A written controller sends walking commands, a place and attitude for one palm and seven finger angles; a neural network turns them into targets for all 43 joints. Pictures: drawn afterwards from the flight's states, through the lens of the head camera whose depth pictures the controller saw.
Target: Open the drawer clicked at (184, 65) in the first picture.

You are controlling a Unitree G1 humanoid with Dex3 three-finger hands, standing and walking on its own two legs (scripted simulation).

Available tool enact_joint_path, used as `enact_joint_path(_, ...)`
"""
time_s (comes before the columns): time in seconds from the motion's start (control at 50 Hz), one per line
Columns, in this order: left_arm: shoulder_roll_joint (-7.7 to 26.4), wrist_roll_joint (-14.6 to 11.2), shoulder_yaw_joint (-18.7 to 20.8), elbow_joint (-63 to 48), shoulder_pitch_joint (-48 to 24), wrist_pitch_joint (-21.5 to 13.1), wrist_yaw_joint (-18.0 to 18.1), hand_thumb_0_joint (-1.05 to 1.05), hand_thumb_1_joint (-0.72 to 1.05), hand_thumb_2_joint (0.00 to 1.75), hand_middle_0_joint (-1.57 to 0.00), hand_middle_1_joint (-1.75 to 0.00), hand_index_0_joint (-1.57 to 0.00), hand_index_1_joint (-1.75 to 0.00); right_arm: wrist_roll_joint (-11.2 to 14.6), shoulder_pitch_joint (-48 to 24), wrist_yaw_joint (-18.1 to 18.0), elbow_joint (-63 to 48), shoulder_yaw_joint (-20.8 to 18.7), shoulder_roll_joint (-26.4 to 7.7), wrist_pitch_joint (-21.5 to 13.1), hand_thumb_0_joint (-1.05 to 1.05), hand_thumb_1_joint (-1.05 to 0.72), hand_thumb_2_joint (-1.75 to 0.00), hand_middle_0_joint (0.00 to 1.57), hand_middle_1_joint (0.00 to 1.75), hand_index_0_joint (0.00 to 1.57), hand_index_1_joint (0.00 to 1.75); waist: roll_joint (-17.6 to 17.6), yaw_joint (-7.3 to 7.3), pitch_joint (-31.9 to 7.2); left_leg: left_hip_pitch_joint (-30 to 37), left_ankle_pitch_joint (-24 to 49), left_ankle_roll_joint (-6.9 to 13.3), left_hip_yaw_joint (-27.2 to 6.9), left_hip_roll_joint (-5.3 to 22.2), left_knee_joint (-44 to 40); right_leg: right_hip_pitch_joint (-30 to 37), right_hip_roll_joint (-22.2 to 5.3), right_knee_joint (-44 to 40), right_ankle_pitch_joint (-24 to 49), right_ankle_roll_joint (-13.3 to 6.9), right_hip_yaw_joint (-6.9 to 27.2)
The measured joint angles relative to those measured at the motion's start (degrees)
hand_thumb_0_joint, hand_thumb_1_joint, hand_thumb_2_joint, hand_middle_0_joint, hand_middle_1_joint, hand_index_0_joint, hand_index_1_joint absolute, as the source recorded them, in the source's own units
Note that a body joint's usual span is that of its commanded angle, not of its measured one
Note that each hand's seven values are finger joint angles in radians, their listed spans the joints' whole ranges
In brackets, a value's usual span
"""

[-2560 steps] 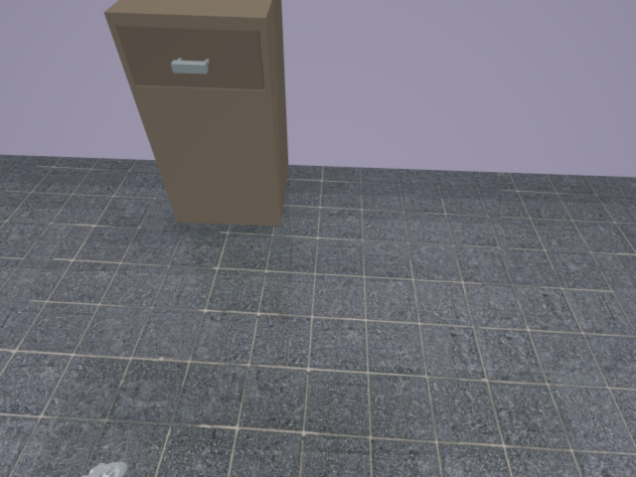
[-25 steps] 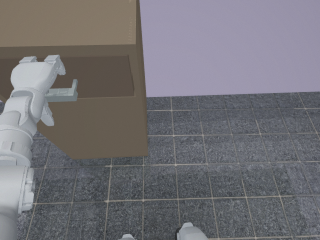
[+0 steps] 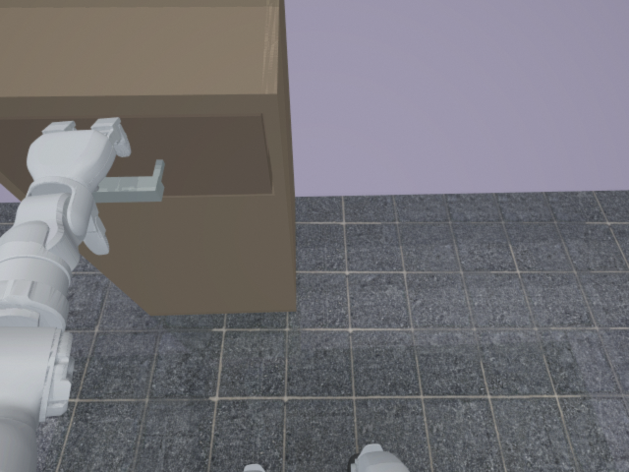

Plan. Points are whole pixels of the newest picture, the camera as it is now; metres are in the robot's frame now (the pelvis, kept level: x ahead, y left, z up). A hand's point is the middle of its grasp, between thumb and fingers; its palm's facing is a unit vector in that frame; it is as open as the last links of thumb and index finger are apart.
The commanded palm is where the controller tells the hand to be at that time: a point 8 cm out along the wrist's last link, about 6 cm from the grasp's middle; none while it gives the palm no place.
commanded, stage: move the hooked fingers above the handle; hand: left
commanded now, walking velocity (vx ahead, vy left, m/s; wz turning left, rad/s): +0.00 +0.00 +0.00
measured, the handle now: (128, 177) +0.54 +0.26 -0.01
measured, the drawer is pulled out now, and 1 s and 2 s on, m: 0.00 0.00 0.00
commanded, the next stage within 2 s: lower the fingers behind the handle in 1.26 s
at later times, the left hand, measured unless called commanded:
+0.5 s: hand (107, 187) +0.48 +0.26 +0.04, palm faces -0.13 +0.00 -0.99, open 13.8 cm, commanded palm +0.47 +0.25 +0.11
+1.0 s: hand (103, 191) +0.47 +0.26 +0.04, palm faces -0.14 +0.00 -0.99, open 13.8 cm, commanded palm +0.47 +0.26 +0.11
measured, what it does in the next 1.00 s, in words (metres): stands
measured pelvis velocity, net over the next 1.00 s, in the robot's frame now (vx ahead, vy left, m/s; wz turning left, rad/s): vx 0.00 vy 0.00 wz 0.02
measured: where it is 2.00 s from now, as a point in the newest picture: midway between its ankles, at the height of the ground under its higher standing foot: outside the picture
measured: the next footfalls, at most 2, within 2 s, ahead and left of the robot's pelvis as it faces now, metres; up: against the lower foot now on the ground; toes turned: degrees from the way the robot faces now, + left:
none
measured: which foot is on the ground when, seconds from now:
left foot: down 0.00-1.00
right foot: down 0.00-1.00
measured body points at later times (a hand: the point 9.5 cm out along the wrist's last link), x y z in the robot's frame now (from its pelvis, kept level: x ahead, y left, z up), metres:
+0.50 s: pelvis +0.00 +0.00 +0.00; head +0.11 +0.00 +0.43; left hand +0.48 +0.26 +0.10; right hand +0.00 -0.27 -0.13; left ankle -0.04 +0.11 -0.71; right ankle +0.01 -0.13 -0.71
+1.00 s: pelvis +0.00 +0.00 +0.00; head +0.11 +0.00 +0.44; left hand +0.47 +0.26 +0.10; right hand +0.01 -0.29 -0.13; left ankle -0.04 +0.11 -0.71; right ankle +0.01 -0.13 -0.71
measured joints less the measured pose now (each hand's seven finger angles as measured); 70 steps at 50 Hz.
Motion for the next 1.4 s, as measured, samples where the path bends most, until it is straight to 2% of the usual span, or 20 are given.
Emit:
enact_joint_path(0.12,0.5,-1.2,-1.3,-3.0,1.4,-4.6,-3.2,0.0,-0.49,0.3,-0.31,-1.2,-0.32,-1.2,0.0,1.8,-1.1,0.9,-0.8,0.2,-0.4,0.01,-0.91,-0.9,0.2,0.3,0.2,0.3,-0.4,0.56,0.2,0.3,0.2,-0.1,-0.8,-0.1,-0.2,0.8,-0.1,-0.7,0.1,-0.1,-0.8)
enact_joint_path(0.22,-0.3,-1.1,-0.7,-5.0,1.3,-7.9,-1.1,0.0,-0.49,0.3,-0.32,-1.2,-0.32,-1.2,-0.6,2.0,-0.9,1.8,-1.3,-0.1,-0.6,0.01,-0.91,-0.9,0.2,0.3,0.2,0.3,-0.7,0.08,-0.4,-1.1,-0.5,-0.1,-1.3,-0.1,1.3,-0.2,-0.2,0.4,-0.5,-0.1,-1.3)
enact_joint_path(0.26,-0.3,-0.8,-0.1,-4.2,0.5,-7.3,0.6,0.0,-0.49,0.3,-0.32,-1.2,-0.32,-1.2,-0.7,1.6,-0.6,1.9,-1.1,-0.4,-0.4,0.01,-0.91,-0.9,0.2,0.3,0.2,0.3,-0.7,-0.37,-0.6,-1.8,-0.8,-0.1,-1.2,-0.1,2.0,-1.0,-0.2,1.1,-0.7,-0.1,-1.2)
enact_joint_path(0.32,0.2,-0.1,0.3,-1.5,-1.3,-4.4,2.4,0.0,-0.49,0.3,-0.31,-1.2,-0.32,-1.2,-0.7,1.0,0.0,1.6,-0.8,-0.7,-0.3,0.01,-0.91,-0.9,0.2,0.3,0.2,0.3,-0.4,-0.93,-0.5,-2.8,-0.9,0.0,-1.0,-0.2,2.7,-2.1,-0.2,1.8,-0.8,0.0,-0.9)
enact_joint_path(0.42,0.8,0.3,-0.8,0.8,-2.5,-0.1,1.3,0.0,-0.49,0.3,-0.31,-1.2,-0.32,-1.2,-0.4,1.3,0.2,0.9,-0.8,-0.5,-0.4,0.01,-0.91,-0.9,0.2,0.3,0.2,0.3,0.1,-0.75,-0.1,-3.4,-0.5,0.2,-0.5,-0.2,2.3,-2.8,-0.2,1.4,-0.3,0.2,-0.5)
enact_joint_path(0.46,0.1,-0.4,-1.7,0.1,-2.1,-0.1,-0.3,0.0,-0.49,0.3,-0.31,-1.2,-0.32,-1.2,-0.3,1.8,0.1,1.1,-1.0,-0.2,-0.4,0.01,-0.91,-0.9,0.2,0.3,0.2,0.3,0.4,-0.34,-0.1,-2.8,-0.4,0.2,-0.6,-0.2,1.8,-2.1,-0.2,0.8,-0.1,0.3,-0.5)
enact_joint_path(0.52,-1.3,-1.4,-2.2,-2.1,-0.7,-2.2,-2.2,0.0,-0.49,0.3,-0.31,-1.2,-0.32,-1.2,-0.3,2.5,-0.3,1.5,-0.9,0.4,-0.3,0.01,-0.91,-0.9,0.2,0.3,0.2,0.3,0.3,-0.07,-0.4,-1.5,-0.3,0.2,-0.6,-0.1,0.9,-0.8,-0.1,-0.1,0.0,0.3,-0.6)
enact_joint_path(0.62,-2.3,-0.8,-1.3,-3.4,-0.2,-5.1,-0.8,0.0,-0.49,0.3,-0.32,-1.2,-0.32,-1.2,-0.5,2.5,-0.4,1.7,-0.4,0.8,-0.2,0.01,-0.91,-0.9,0.2,0.3,0.2,0.3,-0.1,-0.85,-1.0,-0.7,-0.6,0.1,-0.7,-0.1,1.0,-0.1,-0.1,0.2,-0.5,0.1,-0.7)
enact_joint_path(0.7,-1.6,-0.2,0.0,-2.1,-1.0,-4.9,1.9,0.0,-0.49,0.3,-0.33,-1.22,-0.33,-1.21,-0.6,1.5,0.1,1.2,0.2,0.2,0.0,0.01,-0.91,-0.9,0.2,0.3,0.2,0.3,0.0,-1.14,-0.7,-1.5,-0.8,0.1,-0.3,0.0,1.8,-1.2,0.0,1.2,-0.6,0.1,-0.3)
enact_joint_path(0.74,-1.5,0.3,0.1,-1.6,-1.3,-3.7,2.6,0.0,-0.49,0.3,-0.34,-1.22,-0.34,-1.23,-0.5,1.1,0.2,1.0,0.4,-0.1,0.2,0.01,-0.91,-0.9,0.2,0.3,0.2,0.3,0.1,-0.96,-0.6,-1.9,-0.7,0.1,-0.1,0.0,1.8,-1.7,0.0,1.5,-0.5,0.1,0.0)
enact_joint_path(0.82,0.1,0.6,0.7,1.1,-1.4,0.0,2.0,0.01,-0.49,0.3,-0.33,-1.22,-0.34,-1.23,-0.1,0.3,0.0,0.4,0.6,-0.4,0.4,0.01,-0.91,-0.9,0.2,0.3,0.2,0.3,0.2,-0.92,0.0,-2.1,-0.3,0.1,0.4,0.0,1.4,-2.3,0.1,1.4,-0.2,0.1,0.4)
enact_joint_path(0.88,1.4,0.0,0.4,1.6,-1.0,0.4,0.0,0.01,-0.49,0.3,-0.33,-1.21,-0.33,-1.22,0.2,0.5,-0.6,0.1,0.2,-0.4,-0.1,0.01,-0.91,-0.9,0.2,0.3,0.2,0.3,0.1,-0.59,0.4,-2.0,0.1,0.0,0.2,0.0,0.9,-2.1,0.1,0.9,0.1,0.0,0.2)
enact_joint_path(0.98,1.0,-1.2,-2.2,-2.3,-0.2,-3.9,-3.1,0.0,-0.49,0.3,-0.32,-1.21,-0.33,-1.21,0.1,2.0,-1.6,0.9,-1.0,-0.2,-1.0,0.01,-0.91,-0.9,0.2,0.3,0.2,0.3,-0.4,0.29,0.4,-1.4,0.2,-0.2,-1.1,-0.1,0.6,-0.8,-0.1,0.0,0.2,-0.2,-1.0)
enact_joint_path(1.08,-1.1,-1.4,-2.7,-4.5,-0.8,-7.0,-1.1,0.0,-0.49,0.3,-0.32,-1.2,-0.32,-1.21,-0.4,2.1,-1.4,1.8,-1.4,-0.5,-1.3,0.01,-0.91,-0.9,0.2,0.3,0.2,0.3,-0.8,-0.23,-0.7,-1.8,-0.5,-0.4,-1.8,-0.1,1.8,-0.7,-0.2,0.8,-0.7,-0.3,-1.8)
enact_joint_path(1.16,-1.4,-0.4,-0.6,-2.6,-1.7,-4.6,2.2,0.0,-0.49,0.3,-0.32,-1.21,-0.32,-1.21,-0.8,1.0,-0.4,1.4,-0.8,-0.9,-0.8,0.01,-0.91,-0.9,0.2,0.3,0.2,0.3,-0.5,-1.09,-1.2,-2.7,-1.0,-0.3,-1.2,0.0,2.6,-2.0,-0.1,1.9,-0.9,-0.2,-1.2)
enact_joint_path(1.22,-1.9,0.1,-0.4,-2.0,-1.6,-2.8,3.5,0.0,-0.49,0.3,-0.33,-1.22,-0.34,-1.23,-0.7,0.8,0.3,1.0,-0.5,-1.0,-0.4,0.01,-0.91,-0.9,0.2,0.3,0.2,0.3,0.1,-0.67,-1.1,-2.7,-0.9,-0.1,-0.6,0.0,2.5,-2.3,0.0,2.0,-0.7,-0.1,-0.6)
enact_joint_path(1.32,-1.2,0.4,-0.4,0.4,-0.5,1.5,1.5,0.01,-0.49,0.3,-0.33,-1.21,-0.33,-1.23,0.0,0.7,0.3,0.5,0.1,-0.2,0.4,0.01,-0.91,-0.9,0.2,0.3,0.2,0.3,0.7,-0.26,-0.6,-1.3,-0.2,0.0,0.3,0.1,1.0,-1.5,0.1,1.1,-0.1,0.0,0.3)
enact_joint_path(1.4,-0.6,-0.5,-1.2,-0.2,0.6,-0.2,-1.3,0.0,-0.49,0.3,-0.32,-1.21,-0.33,-1.22,0.5,1.4,-0.6,0.5,0.1,0.7,-0.2,0.01,-0.91,-0.9,0.2,0.3,0.2,0.3,0.4,0.09,0.2,-0.1,0.4,-0.1,-0.1,0.0,0.0,-0.1,0.0,0.1,0.3,-0.1,-0.1)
